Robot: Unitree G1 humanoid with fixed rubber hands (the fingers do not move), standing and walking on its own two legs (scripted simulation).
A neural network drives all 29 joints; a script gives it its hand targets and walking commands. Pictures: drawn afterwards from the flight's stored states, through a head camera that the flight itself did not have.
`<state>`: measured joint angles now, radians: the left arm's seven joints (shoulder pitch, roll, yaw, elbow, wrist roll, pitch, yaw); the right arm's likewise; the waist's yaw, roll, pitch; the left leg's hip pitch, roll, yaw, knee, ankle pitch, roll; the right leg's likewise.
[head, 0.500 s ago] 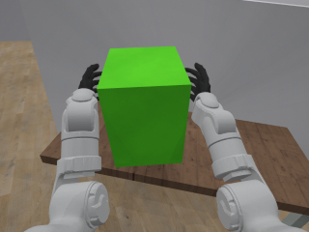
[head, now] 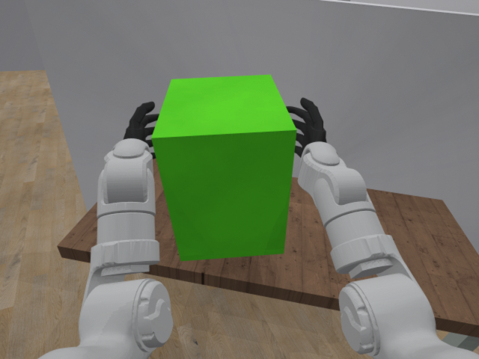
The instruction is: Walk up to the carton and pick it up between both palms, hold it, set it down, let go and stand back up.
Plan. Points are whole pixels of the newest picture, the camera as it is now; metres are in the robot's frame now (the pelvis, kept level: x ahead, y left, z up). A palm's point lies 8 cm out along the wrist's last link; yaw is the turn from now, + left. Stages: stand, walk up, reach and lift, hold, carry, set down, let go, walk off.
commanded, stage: hold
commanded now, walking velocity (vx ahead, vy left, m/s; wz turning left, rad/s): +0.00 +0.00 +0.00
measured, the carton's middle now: (226, 165) +0.41 +0.00 +0.20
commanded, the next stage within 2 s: set down in 0.44 s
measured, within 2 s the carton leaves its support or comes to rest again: neither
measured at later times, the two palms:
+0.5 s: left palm (143, 138) +0.38 +0.13 +0.26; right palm (316, 154) +0.36 -0.14 +0.25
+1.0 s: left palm (145, 157) +0.40 +0.14 +0.21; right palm (301, 168) +0.39 -0.13 +0.20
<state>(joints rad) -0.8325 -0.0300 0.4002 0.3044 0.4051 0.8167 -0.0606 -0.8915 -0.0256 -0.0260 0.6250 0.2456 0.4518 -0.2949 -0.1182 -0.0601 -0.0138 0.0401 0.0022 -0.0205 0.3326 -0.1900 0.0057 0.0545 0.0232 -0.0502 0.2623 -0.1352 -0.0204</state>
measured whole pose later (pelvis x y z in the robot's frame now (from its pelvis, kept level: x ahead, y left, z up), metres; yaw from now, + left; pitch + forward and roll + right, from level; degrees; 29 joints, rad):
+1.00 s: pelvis +0.01 +0.00 +0.00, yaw +2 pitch -12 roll -1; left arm -0.79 -0.06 0.37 0.35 0.47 0.55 -0.08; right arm -0.77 0.08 -0.19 0.71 0.00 0.00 -0.20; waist -0.12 -0.07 0.11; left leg 0.09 -0.01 -0.05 0.32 -0.20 0.01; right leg 0.13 0.01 -0.09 0.22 -0.15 -0.02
